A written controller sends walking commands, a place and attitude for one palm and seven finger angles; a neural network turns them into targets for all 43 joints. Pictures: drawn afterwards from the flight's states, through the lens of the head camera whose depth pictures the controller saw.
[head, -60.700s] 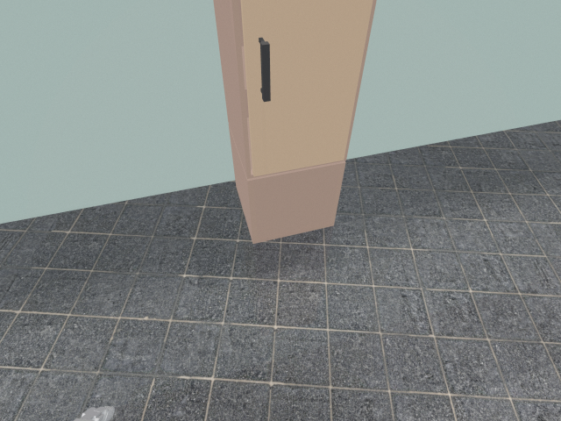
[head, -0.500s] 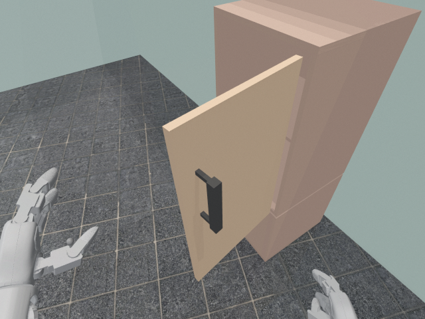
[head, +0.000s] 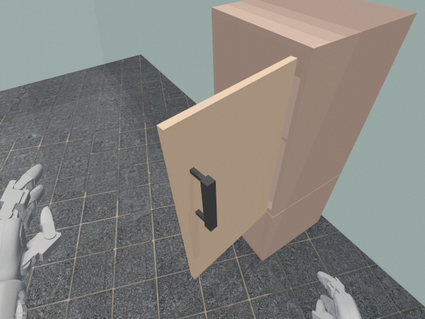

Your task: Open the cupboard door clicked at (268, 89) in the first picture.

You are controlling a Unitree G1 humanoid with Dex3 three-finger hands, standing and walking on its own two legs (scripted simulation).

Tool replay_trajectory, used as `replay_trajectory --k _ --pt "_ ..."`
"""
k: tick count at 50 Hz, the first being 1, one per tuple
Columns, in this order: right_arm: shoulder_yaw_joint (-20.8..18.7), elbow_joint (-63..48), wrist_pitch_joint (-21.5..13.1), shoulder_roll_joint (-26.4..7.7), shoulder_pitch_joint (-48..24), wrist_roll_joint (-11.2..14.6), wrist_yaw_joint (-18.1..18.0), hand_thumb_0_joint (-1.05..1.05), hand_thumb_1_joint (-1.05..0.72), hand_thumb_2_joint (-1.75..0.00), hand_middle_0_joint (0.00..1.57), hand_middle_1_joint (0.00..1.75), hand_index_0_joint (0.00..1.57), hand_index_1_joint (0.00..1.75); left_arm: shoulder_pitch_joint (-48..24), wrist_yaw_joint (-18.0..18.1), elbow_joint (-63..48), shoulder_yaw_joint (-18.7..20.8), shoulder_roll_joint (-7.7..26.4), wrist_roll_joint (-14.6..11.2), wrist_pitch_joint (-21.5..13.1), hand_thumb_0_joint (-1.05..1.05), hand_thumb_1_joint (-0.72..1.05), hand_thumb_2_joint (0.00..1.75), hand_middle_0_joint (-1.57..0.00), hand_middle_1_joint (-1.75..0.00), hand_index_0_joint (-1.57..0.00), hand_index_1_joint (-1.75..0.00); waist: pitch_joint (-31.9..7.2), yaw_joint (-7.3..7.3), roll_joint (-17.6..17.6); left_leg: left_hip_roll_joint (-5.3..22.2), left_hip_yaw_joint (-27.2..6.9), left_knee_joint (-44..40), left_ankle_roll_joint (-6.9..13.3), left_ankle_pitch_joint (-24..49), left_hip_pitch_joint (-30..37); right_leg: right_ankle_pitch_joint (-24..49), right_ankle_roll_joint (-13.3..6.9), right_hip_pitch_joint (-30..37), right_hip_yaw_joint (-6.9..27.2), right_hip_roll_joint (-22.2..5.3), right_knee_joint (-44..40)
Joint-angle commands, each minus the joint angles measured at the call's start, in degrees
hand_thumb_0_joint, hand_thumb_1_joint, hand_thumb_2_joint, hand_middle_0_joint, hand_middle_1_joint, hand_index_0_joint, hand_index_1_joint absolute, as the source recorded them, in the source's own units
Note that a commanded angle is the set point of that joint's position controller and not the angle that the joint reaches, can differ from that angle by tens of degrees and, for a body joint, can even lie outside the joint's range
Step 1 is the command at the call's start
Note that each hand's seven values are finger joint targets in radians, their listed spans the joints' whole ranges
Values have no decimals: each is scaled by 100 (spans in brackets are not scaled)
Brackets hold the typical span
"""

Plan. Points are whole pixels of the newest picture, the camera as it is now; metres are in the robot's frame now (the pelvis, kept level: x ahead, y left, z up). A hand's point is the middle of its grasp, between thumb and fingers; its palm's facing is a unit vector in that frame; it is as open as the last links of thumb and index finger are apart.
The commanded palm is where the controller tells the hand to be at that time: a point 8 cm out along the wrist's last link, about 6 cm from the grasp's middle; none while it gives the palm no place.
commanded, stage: draw the hand back to the body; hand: left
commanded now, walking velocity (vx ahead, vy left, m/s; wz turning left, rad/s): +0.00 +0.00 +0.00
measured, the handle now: (203, 200) +0.34 +0.07 +0.05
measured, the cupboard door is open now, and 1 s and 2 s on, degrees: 100 100 100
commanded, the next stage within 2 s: step back with the hand held close in 0.04 s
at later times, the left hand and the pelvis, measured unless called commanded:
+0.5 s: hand (52, 245) +0.17 +0.26 +0.13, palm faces +0.31 -0.80 -0.51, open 7.4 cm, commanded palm +0.12 +0.31 +0.17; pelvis -0.03 +0.01 +0.00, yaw -1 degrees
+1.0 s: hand out of the picture +0.10 +0.30 +0.15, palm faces +0.45 -0.74 -0.49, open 7.4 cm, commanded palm +0.03 +0.34 +0.17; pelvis -0.10 +0.03 -0.02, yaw +2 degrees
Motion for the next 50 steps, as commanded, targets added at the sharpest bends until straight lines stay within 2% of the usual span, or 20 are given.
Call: replay_trajectory --k 1,5,7,8,9,10,11,12,14,15,17,19,22,25,30,38,42,46,49,50 --pt "-221 -909 -367 -569 -812 23 -75 0 -90 -90 20 30 20 30 -537 128 -1302 748 1130 -21 -434 0 90 90 -20 -30 -20 -30 -341 -6 48 178 -152 -197 -24 1431 93 1176 127 -136 247 -282 -359" --pt "-239 -861 -340 -585 -811 25 -75 0 -90 -90 20 30 20 30 -562 109 -984 748 1106 -21 -424 0 90 90 -20 -30 -20 -30 -65 -11 -121 179 -149 -239 -3 1190 8 896 127 -262 266 -269 -483" --pt "-260 -874 -339 -583 -812 36 -72 0 -90 -90 20 30 20 30 -536 87 -999 722 1051 -44 -458 0 90 90 -20 -30 -20 -30 -161 -14 -193 181 -128 -232 24 1145 64 869 148 -262 280 -275 -481" --pt "-251 -965 -406 -600 -906 48 -74 0 -90 -90 20 30 20 30 -1191 115 -1867 823 1339 -42 -562 0 90 90 -20 -30 -20 -30 -547 2 192 159 -132 -179 33 1205 220 999 150 -142 335 -316 -443" --pt "-241 -1089 -313 -704 -757 129 -89 0 -90 -90 20 30 20 30 -1171 172 -1737 1566 1986 -24 -756 0 90 90 -20 -30 -20 -30 32 -234 22 236 -314 72 140 867 -177 1182 160 -928 860 -548 -709" --pt "-245 -1009 -249 -629 -731 101 -77 0 -90 -90 20 30 20 30 -1084 144 -1645 1483 1895 25 -842 0 90 90 -20 -30 -20 -30 -29 -220 -40 215 -392 168 121 726 -266 1213 123 -889 864 -689 -711" --pt "-272 -998 -187 -629 -758 67 -70 0 -90 -90 20 30 20 30 -382 101 -1195 1194 1471 13 -757 0 90 90 -20 -30 -20 -30 -29 -246 -264 225 -362 250 115 806 -218 1322 120 -995 867 -731 -697" --pt "-290 -1050 -122 -660 -726 61 -42 0 -90 -90 20 30 20 30 -154 72 -1167 1031 1291 25 -725 0 90 90 -20 -30 -20 -30 -155 -256 -362 233 -328 272 101 859 -243 1331 147 -992 808 -739 -644" --pt "-333 -1104 -38 -692 -705 82 -28 0 -90 -90 20 30 20 30 91 55 -1128 935 1164 11 -709 0 90 90 -20 -30 -20 -30 -426 -282 -329 293 -268 303 87 1069 -252 1516 187 -935 715 -756 -505" --pt "-352 -1119 -6 -713 -714 92 -37 0 -90 -90 20 30 20 30 242 71 -1125 945 1153 2 -713 0 90 90 -20 -30 -20 -30 -594 -275 -125 321 -258 282 82 1307 -249 1806 191 -794 634 -771 -376" --pt "-389 -1206 89 -731 -686 126 -50 0 -90 -90 20 30 20 30 344 95 -1273 988 1226 -10 -692 0 90 90 -20 -30 -20 -30 -888 -291 -164 402 -257 274 60 1626 -273 2098 216 -645 574 -736 -152" --pt "-421 -1268 162 -709 -685 147 -78 0 -90 -90 20 30 20 30 370 133 -1434 1145 1394 -18 -693 0 90 90 -20 -30 -20 -30 -1074 -299 -451 441 -252 334 59 1881 -290 2428 244 -582 530 -722 10" --pt "-436 -1371 232 -666 -694 161 -123 0 -90 -90 20 30 20 30 423 188 -1691 1320 1584 -24 -693 0 90 90 -20 -30 -20 -30 -1200 -289 -571 460 -279 402 41 1990 -453 2609 210 -511 559 -748 213" --pt "-445 -1415 235 -689 -690 158 -161 0 -90 -90 20 30 20 30 394 241 -2019 1374 1698 -9 -719 0 90 90 -20 -30 -20 -30 -1165 -290 -155 473 -358 401 53 1876 -637 2388 163 -596 628 -764 309" --pt "-436 -1455 187 -735 -656 118 -179 0 -90 -90 20 30 20 30 602 303 -2051 1380 1614 30 -760 0 90 90 -20 -30 -20 -30 -888 -266 179 634 -645 35 125 1082 -1263 1193 183 -675 570 -537 447" --pt "-429 -1508 50 -833 -485 81 -158 0 -90 -90 20 30 20 30 381 346 -1852 1346 1427 198 -914 0 90 90 -20 -30 -20 -30 -326 -359 36 879 -1024 -507 378 -1843 -3040 -176 210 -324 700 -383 846" --pt "-423 -1503 -82 -856 -433 48 -161 0 -90 -90 20 30 20 30 120 361 -2091 1350 1431 292 -1015 0 90 90 -20 -30 -20 -30 -397 -363 132 961 -1181 -620 434 -2277 -3384 -233 243 -117 627 -285 1177" --pt "-414 -1477 -198 -838 -474 -5 -167 0 -90 -90 20 30 20 30 -84 368 -2290 1452 1464 387 -1091 0 90 90 -20 -30 -20 -30 -429 -306 654 1320 -1522 -1120 586 -2865 -4045 77 335 493 393 11 2157" --pt "-435 -1444 -268 -802 -450 -19 -112 0 -90 -90 20 30 20 30 3 342 -2254 1557 1509 377 -1150 0 90 90 -20 -30 -20 -30 -385 -319 463 1264 -1448 -805 619 -2463 -4002 281 281 421 560 11 2093" --pt "-445 -1410 -280 -782 -389 -7 -94 0 -90 -90 20 30 20 30 90 348 -2234 1593 1576 330 -1168 0 90 90 -20 -30 -20 -30 -462 -342 215 1084 -1311 -487 516 -1825 -3511 694 187 92 707 -91 1753"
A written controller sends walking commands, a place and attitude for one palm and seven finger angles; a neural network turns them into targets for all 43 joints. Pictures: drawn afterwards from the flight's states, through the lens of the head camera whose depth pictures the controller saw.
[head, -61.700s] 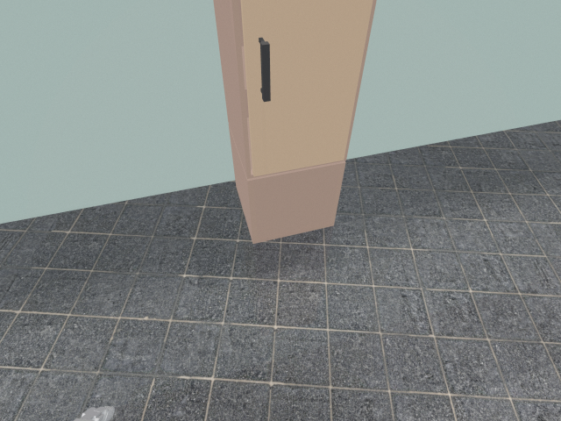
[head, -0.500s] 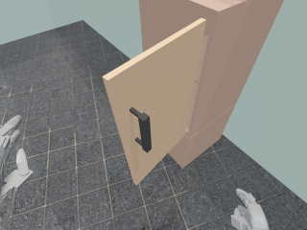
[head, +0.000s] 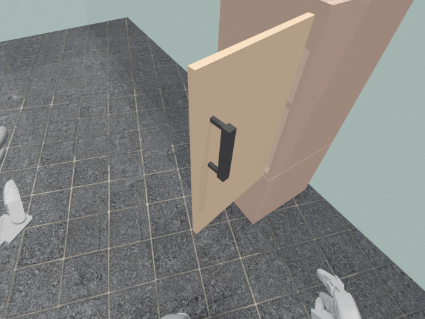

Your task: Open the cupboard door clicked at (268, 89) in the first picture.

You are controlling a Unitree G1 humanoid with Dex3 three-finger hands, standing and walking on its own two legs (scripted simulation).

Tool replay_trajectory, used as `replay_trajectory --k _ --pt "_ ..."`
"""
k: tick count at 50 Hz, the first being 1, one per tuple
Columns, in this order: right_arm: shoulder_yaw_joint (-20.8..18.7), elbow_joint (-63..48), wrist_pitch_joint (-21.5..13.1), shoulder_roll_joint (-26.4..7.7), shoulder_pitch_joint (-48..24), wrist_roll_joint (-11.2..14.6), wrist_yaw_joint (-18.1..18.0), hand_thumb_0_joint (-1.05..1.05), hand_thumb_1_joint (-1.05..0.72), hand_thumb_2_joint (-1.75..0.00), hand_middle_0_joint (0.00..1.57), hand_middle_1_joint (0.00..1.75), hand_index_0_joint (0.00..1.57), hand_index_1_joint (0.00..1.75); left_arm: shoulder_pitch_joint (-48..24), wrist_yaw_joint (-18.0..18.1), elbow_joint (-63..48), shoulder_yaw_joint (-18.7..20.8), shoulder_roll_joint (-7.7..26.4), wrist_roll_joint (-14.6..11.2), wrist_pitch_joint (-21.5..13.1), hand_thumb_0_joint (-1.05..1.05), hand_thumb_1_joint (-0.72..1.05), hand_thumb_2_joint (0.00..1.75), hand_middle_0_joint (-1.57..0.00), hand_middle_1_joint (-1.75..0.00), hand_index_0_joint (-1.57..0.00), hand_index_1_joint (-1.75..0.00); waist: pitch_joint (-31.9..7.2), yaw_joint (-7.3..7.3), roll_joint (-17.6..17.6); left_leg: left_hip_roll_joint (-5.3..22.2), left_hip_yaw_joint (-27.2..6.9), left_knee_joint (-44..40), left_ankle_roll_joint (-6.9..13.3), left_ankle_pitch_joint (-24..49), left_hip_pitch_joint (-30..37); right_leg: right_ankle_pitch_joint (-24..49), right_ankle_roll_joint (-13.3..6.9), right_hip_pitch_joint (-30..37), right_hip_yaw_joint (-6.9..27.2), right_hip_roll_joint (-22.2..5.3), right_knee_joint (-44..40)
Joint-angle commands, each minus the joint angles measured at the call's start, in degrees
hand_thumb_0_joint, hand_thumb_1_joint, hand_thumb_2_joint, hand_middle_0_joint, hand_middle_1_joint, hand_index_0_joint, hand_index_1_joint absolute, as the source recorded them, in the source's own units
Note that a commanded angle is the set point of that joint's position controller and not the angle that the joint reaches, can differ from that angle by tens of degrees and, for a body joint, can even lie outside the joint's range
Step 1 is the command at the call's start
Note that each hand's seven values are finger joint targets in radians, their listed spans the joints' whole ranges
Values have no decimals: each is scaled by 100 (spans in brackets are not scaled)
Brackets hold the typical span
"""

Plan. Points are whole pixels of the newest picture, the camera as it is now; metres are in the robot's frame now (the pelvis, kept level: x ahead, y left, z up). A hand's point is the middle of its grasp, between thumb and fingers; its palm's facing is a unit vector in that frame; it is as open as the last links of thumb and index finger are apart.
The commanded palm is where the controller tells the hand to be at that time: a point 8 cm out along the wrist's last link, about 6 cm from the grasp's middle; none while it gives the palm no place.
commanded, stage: step back with the hand held close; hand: left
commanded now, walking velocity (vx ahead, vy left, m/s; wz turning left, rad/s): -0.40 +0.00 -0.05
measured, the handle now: (219, 150) +0.43 +0.02 +0.07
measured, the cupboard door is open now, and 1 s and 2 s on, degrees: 100 100 100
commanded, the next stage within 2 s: stop stepping back and stand still in 0.62 s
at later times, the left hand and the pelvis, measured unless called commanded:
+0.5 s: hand out of the picture +0.14 +0.28 +0.19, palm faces +0.40 -0.81 -0.44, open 7.4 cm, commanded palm +0.08 +0.31 +0.19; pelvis -0.07 +0.02 +0.02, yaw -3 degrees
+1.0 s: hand out of the picture +0.05 +0.25 +0.17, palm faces +0.35 -0.84 -0.41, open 7.4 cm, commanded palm -0.02 +0.29 +0.19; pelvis -0.20 +0.01 +0.00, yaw -7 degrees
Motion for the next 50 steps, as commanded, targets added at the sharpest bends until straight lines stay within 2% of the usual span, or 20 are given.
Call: replay_trajectory --k 1,7,9,12,14,16,17,19,27,31,33,35,37,38,39,41,43,44,46,50 --pt "-386 -867 -420 -831 -632 16 -38 0 -90 -90 20 30 20 30 -132 121 -1236 787 1097 -133 -482 0 90 90 -20 -30 -20 -30 -589 -44 306 1048 -1202 -1466 56 -1630 -1064 1115 -138 1393 527 -265 -136" --pt "-432 -593 -332 -733 -561 64 46 0 -90 -90 20 30 20 30 -116 147 -1084 612 1128 -244 -493 0 90 90 -20 -30 -20 -30 -670 -128 -586 227 -415 741 -455 -1175 739 -423 -736 -934 1695 -1476 -1970" --pt "-426 -554 -264 -647 -606 68 52 0 -90 -90 20 30 20 30 -128 172 -1064 681 1221 -250 -482 0 90 90 -20 -30 -20 -30 -737 -128 -908 166 -347 1155 -483 -1049 911 202 -788 -1029 1453 -1649 -1996" --pt "-383 -611 -204 -703 -735 80 -26 0 -90 -90 20 30 20 30 23 170 -1283 827 1361 -283 -434 0 90 90 -20 -30 -20 -30 -657 -136 32 490 -770 -748 -335 -255 699 581 -299 -608 625 -815 -1067" --pt "-411 -716 -297 -829 -867 28 -105 0 -90 -90 20 30 20 30 9 163 -1606 1038 1479 -262 -518 0 90 90 -20 -30 -20 -30 -901 20 1614 1711 -2038 -1990 156 329 -598 83 104 757 -135 171 923" --pt "-470 -663 -497 -764 -775 -110 -63 0 -90 -90 20 30 20 30 135 117 -1630 1176 1523 -223 -599 0 90 90 -20 -30 -20 -30 -1115 6 1723 2443 -2703 -3106 506 -2267 -1518 -1249 68 1335 247 420 3274" --pt "-469 -633 -516 -789 -774 -129 -28 0 -90 -90 20 30 20 30 -126 144 -1786 1184 1532 -166 -579 0 90 90 -20 -30 -20 -30 -882 -26 1308 2415 -2590 -2935 558 -2414 -1665 -1102 43 1161 342 343 3505" --pt "-474 -511 -645 -721 -735 -67 5 0 -90 -90 20 30 20 30 42 181 -1819 910 1263 -304 -517 0 90 90 -20 -30 -20 -30 -1077 61 676 2009 -1769 -2292 360 -746 226 -1246 45 -16 193 135 2761" --pt "-387 -164 -748 -685 -563 -115 17 0 -90 -90 20 30 20 30 -255 115 -1623 407 1081 -455 -348 0 90 90 -20 -30 -20 -30 -1705 -22 1439 1523 -1140 -2955 -411 -353 1971 -1777 -104 399 -522 330 368" --pt "-341 -296 -605 -549 -599 -145 109 0 -90 -90 20 30 20 30 52 7 -1675 766 1430 -626 -432 0 90 90 -20 -30 -20 -30 -2211 96 1365 1234 -625 -2410 -825 1553 2601 -1146 -322 809 -644 332 -1110" --pt "-293 -363 -488 -541 -765 -92 136 0 -90 -90 20 30 20 30 32 -38 -1906 1032 1723 -709 -556 0 90 90 -20 -30 -20 -30 -2120 132 688 976 -268 -1280 -756 1188 2746 -267 -499 401 -125 -340 -2177" --pt "-177 -426 -419 -498 -969 -55 90 0 -90 -90 20 30 20 30 177 30 -2049 1408 2151 -780 -638 0 90 90 -20 -30 -20 -30 -1645 161 -324 459 -338 735 -760 -516 1721 668 -966 -454 1106 -2004 -2641" --pt "-73 -473 -510 -509 -997 -124 102 0 -90 -90 20 30 20 30 -52 65 -1803 1323 2113 -592 -639 0 90 90 -20 -30 -20 -30 -782 130 -623 255 -279 2218 -820 -1441 307 1734 -1308 -370 1200 -2462 -2260" --pt "-163 -408 -452 -523 -814 33 59 0 -90 -90 20 30 20 30 168 -44 -1387 939 1573 -518 -501 0 90 90 -20 -30 -20 -30 -674 16 -1069 141 -287 2102 -666 -1094 -237 3360 -895 479 126 -1768 -1545" --pt "-129 -553 -404 -464 -881 87 21 0 -90 -90 20 30 20 30 371 -64 -1227 1012 1561 -453 -317 0 90 90 -20 -30 -20 -30 -720 -40 -1036 284 -110 1572 -591 -566 -169 3576 -673 652 -112 -1562 -1276" --pt "-78 -400 -363 -540 -758 73 -76 0 -90 -90 20 30 20 30 20 -33 -861 835 1395 -489 -134 0 90 90 -20 -30 -20 -30 -462 -228 -54 225 130 407 -541 461 968 2868 -395 97 -455 -1208 -939" --pt "-192 -289 -466 -790 -510 74 -155 0 -90 -90 20 30 20 30 -310 9 -641 721 1334 -480 -119 0 90 90 -20 -30 -20 -30 -558 -229 957 744 -663 -654 -201 1371 1823 1131 38 -405 -617 -693 -135" --pt "-218 -318 -545 -861 -442 75 -168 0 -90 -90 20 30 20 30 -509 20 -580 646 1301 -492 -155 0 90 90 -20 -30 -20 -30 -530 -181 1379 1315 -1528 -1304 122 1042 1423 -513 162 -183 -462 -279 409" --pt "-220 -350 -713 -832 -466 77 -151 0 -90 -90 20 30 20 30 -662 51 -215 651 1294 -432 -217 0 90 90 -20 -30 -20 -30 -120 -21 661 1665 -2554 -2367 323 -856 535 -1591 92 109 -190 -65 413" --pt "-272 -484 -767 -797 -530 -36 -65 0 -90 -90 20 30 20 30 -199 8 -1428 877 1579 -359 -326 0 90 90 -20 -30 -20 -30 -813 77 1257 1077 -1408 -2731 -375 -2477 -566 -1417 -179 1977 -522 25 -354"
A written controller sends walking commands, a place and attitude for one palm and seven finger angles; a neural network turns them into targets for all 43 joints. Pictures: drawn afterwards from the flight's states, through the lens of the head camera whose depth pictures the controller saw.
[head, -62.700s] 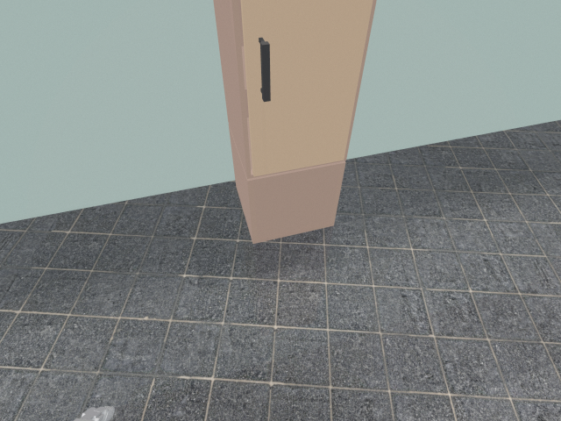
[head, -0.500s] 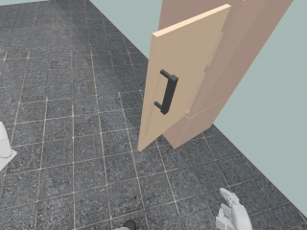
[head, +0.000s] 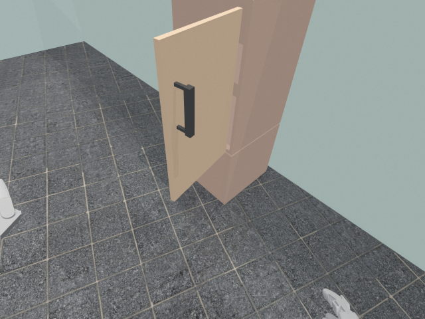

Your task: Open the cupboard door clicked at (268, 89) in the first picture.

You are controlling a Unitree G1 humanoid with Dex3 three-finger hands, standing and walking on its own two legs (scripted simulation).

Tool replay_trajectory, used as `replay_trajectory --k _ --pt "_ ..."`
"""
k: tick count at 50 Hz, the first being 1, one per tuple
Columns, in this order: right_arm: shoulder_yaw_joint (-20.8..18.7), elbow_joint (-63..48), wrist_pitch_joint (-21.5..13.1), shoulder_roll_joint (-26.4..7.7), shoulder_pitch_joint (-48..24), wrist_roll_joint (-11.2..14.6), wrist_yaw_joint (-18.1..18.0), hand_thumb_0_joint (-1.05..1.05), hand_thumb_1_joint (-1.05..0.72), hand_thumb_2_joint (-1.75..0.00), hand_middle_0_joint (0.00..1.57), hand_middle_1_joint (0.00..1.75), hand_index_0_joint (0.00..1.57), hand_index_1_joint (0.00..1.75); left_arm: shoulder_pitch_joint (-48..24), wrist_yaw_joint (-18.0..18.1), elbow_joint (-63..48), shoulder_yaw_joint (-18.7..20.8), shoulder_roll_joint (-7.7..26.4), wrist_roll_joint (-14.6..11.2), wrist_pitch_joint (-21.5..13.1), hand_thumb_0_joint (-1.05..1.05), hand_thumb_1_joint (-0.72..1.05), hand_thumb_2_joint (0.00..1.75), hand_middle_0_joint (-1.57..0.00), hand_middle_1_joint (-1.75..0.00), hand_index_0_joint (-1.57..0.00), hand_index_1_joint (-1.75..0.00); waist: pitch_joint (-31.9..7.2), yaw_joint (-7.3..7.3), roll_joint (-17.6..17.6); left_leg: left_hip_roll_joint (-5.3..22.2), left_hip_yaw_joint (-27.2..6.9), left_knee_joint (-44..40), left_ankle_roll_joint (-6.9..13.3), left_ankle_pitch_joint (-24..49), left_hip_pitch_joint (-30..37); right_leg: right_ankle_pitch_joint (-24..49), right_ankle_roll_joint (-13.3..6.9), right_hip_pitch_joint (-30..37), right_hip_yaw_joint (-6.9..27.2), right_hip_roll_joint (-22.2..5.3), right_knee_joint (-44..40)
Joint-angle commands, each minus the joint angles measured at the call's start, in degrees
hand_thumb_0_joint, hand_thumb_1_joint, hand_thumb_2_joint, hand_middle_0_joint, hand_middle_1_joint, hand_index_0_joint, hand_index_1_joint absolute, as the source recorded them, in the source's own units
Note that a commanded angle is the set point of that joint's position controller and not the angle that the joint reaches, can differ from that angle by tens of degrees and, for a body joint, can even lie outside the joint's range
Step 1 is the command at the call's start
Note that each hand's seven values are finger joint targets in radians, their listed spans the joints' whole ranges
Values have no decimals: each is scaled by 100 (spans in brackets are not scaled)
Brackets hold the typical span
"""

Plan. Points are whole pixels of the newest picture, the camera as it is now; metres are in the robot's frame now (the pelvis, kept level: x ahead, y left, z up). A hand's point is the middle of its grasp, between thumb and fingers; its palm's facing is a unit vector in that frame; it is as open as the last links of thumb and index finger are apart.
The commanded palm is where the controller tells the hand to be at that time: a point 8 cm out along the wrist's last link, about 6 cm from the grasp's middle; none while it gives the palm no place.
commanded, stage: stop stepping back and stand still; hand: left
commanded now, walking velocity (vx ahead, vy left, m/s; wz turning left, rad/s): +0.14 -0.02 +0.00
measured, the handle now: (184, 110) +0.62 +0.09 +0.07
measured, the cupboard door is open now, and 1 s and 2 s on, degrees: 100 100 100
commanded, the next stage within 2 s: let the arm hang, fingers relaxed in 0.54 s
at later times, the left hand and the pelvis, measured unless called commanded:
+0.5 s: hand out of the picture +0.15 +0.27 +0.18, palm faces +0.47 -0.74 -0.48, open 7.4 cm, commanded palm +0.09 +0.31 +0.20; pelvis -0.04 +0.00 +0.01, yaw +3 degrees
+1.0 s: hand out of the picture -0.05 +0.18 -0.16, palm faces +0.16 -0.97 -0.20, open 6.9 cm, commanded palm none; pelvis -0.06 -0.01 +0.01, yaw +8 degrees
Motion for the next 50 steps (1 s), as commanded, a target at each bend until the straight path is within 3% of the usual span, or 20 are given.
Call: replay_trajectory --k 1,2,3,5,8,14,17,19,22,25,28,31,32,34,36,39,42,44,48,50 --pt "-270 -1181 -414 -685 -690 6 50 0 -90 -90 20 30 20 30 663 12 -2136 650 1150 72 -536 0 90 90 -20 -30 -20 -30 -396 343 1246 765 -1037 -1678 -282 -2829 -805 -24 -177 1207 -217 25 -1156" --pt "-311 -1222 -342 -603 -654 48 104 0 -90 -90 20 30 20 30 1048 3 -2219 682 1164 89 -532 0 90 90 -20 -30 -20 -30 -399 343 298 219 -392 61 -409 -2124 -394 -620 -405 406 528 -603 -2164" --pt "-386 -1149 -260 -618 -712 78 133 0 -90 -90 20 30 20 30 1171 6 -2273 746 1230 45 -493 0 90 90 -20 -30 -20 -30 -56 360 -1108 -95 -363 2289 -473 -1597 -306 -1415 -871 -1038 2472 -1927 -3321" --pt "-426 -886 -252 -718 -637 49 127 0 -90 -90 20 30 20 30 730 70 -2110 919 1200 3 -551 0 90 90 -20 -30 -20 -30 257 144 -558 188 -640 3686 -507 -1217 -1155 -382 -978 -1336 2273 -2139 -3251" --pt "-274 -779 -312 -516 -440 36 21 0 -90 -90 20 30 20 30 267 80 -1254 684 1069 187 -756 0 90 90 -20 -30 -20 -30 369 15 332 644 -309 2432 -368 -996 -1061 1077 -762 -684 1158 -1610 -2616" --pt "-326 -757 -498 -600 -396 18 -146 0 -90 -90 20 30 20 30 -259 177 -598 177 662 234 -638 0 90 90 -20 -30 -20 -30 134 260 -404 342 332 -313 -46 -1028 964 1480 -440 -472 733 -1215 -1963" --pt "-408 -997 -458 -795 -447 70 -100 0 -90 -90 20 30 20 30 -229 176 -1559 238 782 181 -672 0 90 90 -20 -30 -20 -30 -546 199 556 1191 -755 -514 319 771 2196 2792 104 -704 67 -524 -468" --pt "-368 -1004 -449 -697 -370 91 -42 0 -90 -90 20 30 20 30 -73 165 -1725 386 903 195 -680 0 90 90 -20 -30 -20 -30 -641 170 874 1542 -1074 -355 469 2519 2585 2076 202 -1181 -371 -195 -57" --pt "-284 -958 -493 -630 -533 49 45 0 -90 -90 20 30 20 30 -140 141 -2018 435 923 215 -616 0 90 90 -20 -30 -20 -30 -4 192 1387 1668 -984 -812 347 1714 1672 711 150 -923 -523 -137 -398" --pt "-276 -1035 -463 -641 -547 91 83 0 -90 -90 20 30 20 30 118 159 -1799 606 964 191 -565 0 90 90 -20 -30 -20 -30 -75 227 1001 1232 -328 -446 25 654 1092 1977 54 -85 -366 -203 -1349" --pt "-298 -1085 -294 -465 -505 128 141 0 -90 -90 20 30 20 30 452 165 -1423 591 849 51 -513 0 90 90 -20 -30 -20 -30 -537 119 -316 550 129 704 -291 31 776 4456 -422 359 800 -1080 -1505" --pt "-192 -1144 -141 -377 -602 128 141 0 -90 -90 20 30 20 30 617 152 -1198 579 794 28 -464 0 90 90 -20 -30 -20 -30 -406 141 -192 469 -1 400 -281 -1057 469 4754 -433 470 766 -1273 -1562" --pt "-455 130 -225 -1027 -778 15 637 0 -90 -90 20 30 20 30 3 -652 2833 -1821 -268 690 466 0 90 90 -20 -30 -20 -30 -81 -47 313 806 -254 1129 -222 32 377 5073 -310 -591 31 -1525 -531" --pt "-411 -3 250 -873 -279 21 554 0 -90 -90 20 30 20 30 102 -826 2938 -2002 -773 521 987 0 90 90 -20 -30 -20 -30 -145 15 751 1116 -714 223 -17 803 816 2544 73 -1144 -344 -641 -49" --pt "-332 -28 438 -1031 -444 -88 509 0 -90 -90 20 30 20 30 -294 -826 3352 -2058 -834 509 998 0 90 90 -20 -30 -20 -30 33 156 950 1777 -1873 -560 603 722 163 442 191 -1269 -350 -260 748" --pt "-255 14 523 -1038 -743 -179 465 0 -90 -90 20 30 20 30 -444 -782 4342 -2058 -614 533 900 0 90 90 -20 -30 -20 -30 -221 434 -269 1412 -1460 -146 383 1461 90 1821 104 -149 -114 -435 -456" --pt "-258 246 698 -686 -712 -117 434 0 -90 -90 20 30 20 30 -799 -717 5418 -2082 -124 548 808 0 90 90 -20 -30 -20 -30 -119 283 -1554 339 -323 960 -246 -1454 225 4350 -561 -152 955 -1583 -1475" --pt "-288 560 765 -574 -513 -119 409 0 -90 -90 20 30 20 30 -960 -676 5965 -2177 -214 525 793 0 90 90 -20 -30 -20 -30 -144 207 -654 366 -285 987 -263 -1793 364 4787 -731 4 818 -1559 -1358" --pt "-232 1130 712 -551 -111 -141 340 0 -90 -90 20 30 20 30 -838 -632 6731 -2226 -734 409 827 0 90 90 -20 -30 -20 -30 -317 192 1382 901 -759 -177 -83 1272 1390 3441 -188 -63 111 -807 -1028" --pt "-205 1339 759 -474 -196 -91 336 0 -90 -90 20 30 20 30 -809 -634 7155 -2285 -686 394 873 0 90 90 -20 -30 -20 -30 -108 254 1547 892 -768 -299 -59 921 1173 2800 -118 78 84 -724 -1402"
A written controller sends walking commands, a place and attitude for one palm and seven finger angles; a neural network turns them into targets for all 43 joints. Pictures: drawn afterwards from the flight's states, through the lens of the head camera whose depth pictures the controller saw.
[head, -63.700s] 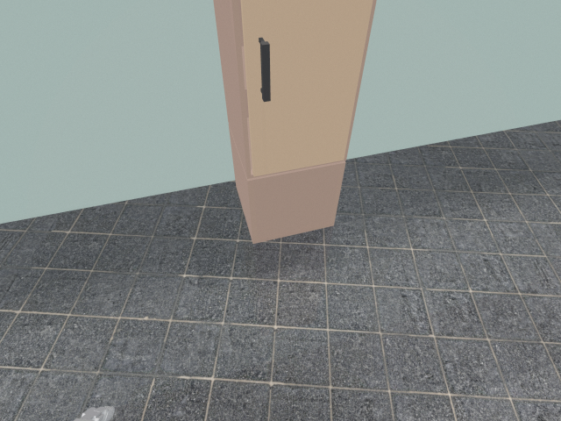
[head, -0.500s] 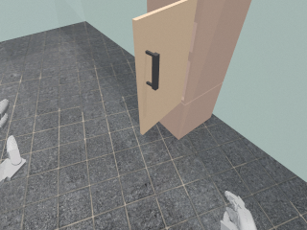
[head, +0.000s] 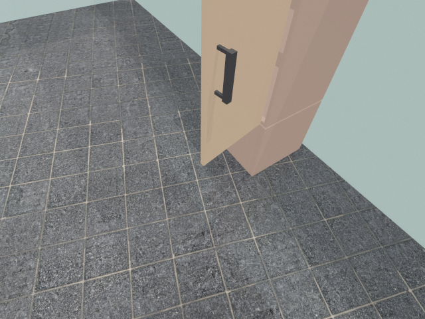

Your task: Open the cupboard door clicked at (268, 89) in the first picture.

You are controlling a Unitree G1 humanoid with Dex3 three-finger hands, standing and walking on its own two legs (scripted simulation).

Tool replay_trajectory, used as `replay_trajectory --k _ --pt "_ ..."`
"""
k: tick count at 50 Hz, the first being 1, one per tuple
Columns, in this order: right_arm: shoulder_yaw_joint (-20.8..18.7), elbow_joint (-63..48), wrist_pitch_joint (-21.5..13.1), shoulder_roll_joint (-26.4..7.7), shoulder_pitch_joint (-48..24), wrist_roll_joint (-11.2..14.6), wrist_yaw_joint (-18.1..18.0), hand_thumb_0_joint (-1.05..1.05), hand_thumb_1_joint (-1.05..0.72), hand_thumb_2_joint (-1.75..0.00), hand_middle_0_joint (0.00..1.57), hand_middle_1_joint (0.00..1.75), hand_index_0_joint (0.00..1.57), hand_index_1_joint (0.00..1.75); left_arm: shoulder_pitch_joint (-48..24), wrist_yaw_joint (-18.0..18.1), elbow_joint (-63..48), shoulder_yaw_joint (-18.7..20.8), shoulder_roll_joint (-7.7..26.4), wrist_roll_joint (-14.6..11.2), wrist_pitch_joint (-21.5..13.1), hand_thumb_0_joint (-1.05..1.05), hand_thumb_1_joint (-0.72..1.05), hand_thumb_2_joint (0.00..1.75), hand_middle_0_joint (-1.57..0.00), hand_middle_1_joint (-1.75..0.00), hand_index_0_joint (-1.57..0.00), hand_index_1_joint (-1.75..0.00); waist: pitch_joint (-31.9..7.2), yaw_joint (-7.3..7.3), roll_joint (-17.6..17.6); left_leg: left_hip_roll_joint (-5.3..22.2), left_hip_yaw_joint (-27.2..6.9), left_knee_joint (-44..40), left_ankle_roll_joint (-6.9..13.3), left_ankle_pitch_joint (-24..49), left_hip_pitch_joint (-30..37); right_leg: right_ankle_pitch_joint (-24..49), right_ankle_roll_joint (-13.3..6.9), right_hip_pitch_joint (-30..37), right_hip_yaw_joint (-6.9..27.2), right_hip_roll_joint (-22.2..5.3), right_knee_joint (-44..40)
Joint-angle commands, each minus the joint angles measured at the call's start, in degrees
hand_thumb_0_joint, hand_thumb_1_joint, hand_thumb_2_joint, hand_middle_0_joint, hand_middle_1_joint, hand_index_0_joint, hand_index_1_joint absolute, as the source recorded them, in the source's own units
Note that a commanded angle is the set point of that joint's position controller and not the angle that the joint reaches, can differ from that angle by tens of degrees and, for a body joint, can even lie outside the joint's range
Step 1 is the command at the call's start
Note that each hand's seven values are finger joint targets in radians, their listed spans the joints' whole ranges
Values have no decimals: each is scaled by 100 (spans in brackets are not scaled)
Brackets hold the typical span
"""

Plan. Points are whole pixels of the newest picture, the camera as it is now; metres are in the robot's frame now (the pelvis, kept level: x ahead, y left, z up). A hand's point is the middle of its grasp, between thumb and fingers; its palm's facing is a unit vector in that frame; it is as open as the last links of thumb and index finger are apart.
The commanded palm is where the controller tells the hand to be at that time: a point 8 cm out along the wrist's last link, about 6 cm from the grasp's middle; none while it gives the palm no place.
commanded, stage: let the arm hang, fingers relaxed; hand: left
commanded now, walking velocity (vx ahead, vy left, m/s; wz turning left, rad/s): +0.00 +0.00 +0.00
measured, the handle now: (223, 75) +0.70 +0.01 +0.06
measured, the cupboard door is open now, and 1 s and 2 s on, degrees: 100 100 100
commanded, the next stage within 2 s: look to check the result in 0.74 s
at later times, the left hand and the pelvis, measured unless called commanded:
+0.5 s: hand out of the picture +0.00 +0.22 -0.15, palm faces +0.00 -0.97 -0.25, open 7.4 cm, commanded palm none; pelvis -0.03 +0.02 +0.01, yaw -2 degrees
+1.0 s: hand out of the picture +0.02 +0.23 -0.15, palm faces -0.02 -0.96 -0.27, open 7.4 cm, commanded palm none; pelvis -0.01 +0.02 +0.02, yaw -2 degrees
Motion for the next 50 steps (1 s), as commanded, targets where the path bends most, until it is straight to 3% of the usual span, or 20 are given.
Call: replay_trajectory --k 1,6,9,16,24,33,47,50 --pt "-131 -132 -185 -526 -135 66 -104 0 -90 -90 20 30 20 30 -3 10 145 132 802 -39 -224 0 90 90 -20 -30 -20 -30 -708 7 1209 448 -337 -767 373 1731 470 1808 50 532 752 -644 -1120" --pt "-167 246 -149 -625 39 83 -100 0 -90 -90 20 30 20 30 -148 -29 747 60 798 -37 -240 0 90 90 -20 -30 -20 -30 -188 -49 349 434 -350 -1191 329 627 453 650 -28 201 797 -630 -1723" --pt "-178 441 -139 -661 112 64 -86 0 -90 -90 20 30 20 30 -197 -37 983 63 831 -34 -245 0 90 90 -20 -30 -20 -30 68 -66 159 377 -317 -1354 328 161 458 -17 -57 -50 884 -646 -1974" --pt "-192 692 -141 -601 221 45 -57 0 -90 -90 20 30 20 30 -241 -25 1246 90 905 -19 -251 0 90 90 -20 -30 -20 -30 77 -71 -57 317 -216 -1391 312 -25 527 -548 -50 -292 932 -697 -2114" --pt "-166 823 -178 -541 238 37 -61 0 -90 -90 20 30 20 30 -274 -17 1318 96 881 -26 -255 0 90 90 -20 -30 -20 -30 239 -31 217 354 -270 -1595 313 29 310 -229 -22 -193 921 -663 -1951" --pt "-166 868 -265 -610 155 64 -80 0 -90 -90 20 30 20 30 -320 -14 1362 108 903 -39 -301 0 90 90 -20 -30 -20 -30 -119 6 409 434 -352 -1676 321 660 478 618 4 246 819 -653 -1724" --pt "-216 822 -291 -939 -200 88 -76 0 -90 -90 20 30 20 30 -546 -19 1376 117 1141 -32 -364 0 90 90 -20 -30 -20 -30 -339 -26 246 489 -342 -1658 327 1122 838 1088 18 406 830 -722 -1825" --pt "-234 784 -278 -1052 -311 98 -69 0 -90 -90 20 30 20 30 -594 -22 1363 115 1219 -23 -371 0 90 90 -20 -30 -20 -30 -228 -31 195 492 -331 -1671 322 1062 841 1026 28 328 838 -718 -1896"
